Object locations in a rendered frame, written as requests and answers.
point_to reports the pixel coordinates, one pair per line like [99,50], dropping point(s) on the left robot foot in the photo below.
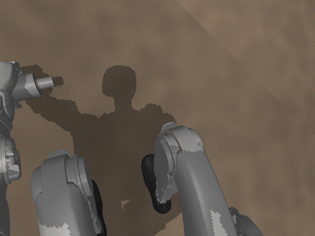
[98,203]

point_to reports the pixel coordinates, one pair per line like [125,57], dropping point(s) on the left robot hand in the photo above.
[9,72]

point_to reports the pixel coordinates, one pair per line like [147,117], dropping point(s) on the bottle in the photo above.
[28,86]

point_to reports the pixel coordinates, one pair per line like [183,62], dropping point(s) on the right robot hand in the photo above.
[244,226]

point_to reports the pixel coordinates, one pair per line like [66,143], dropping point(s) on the right robot foot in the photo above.
[147,166]

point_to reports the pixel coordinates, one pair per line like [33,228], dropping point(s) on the left robot arm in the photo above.
[10,164]

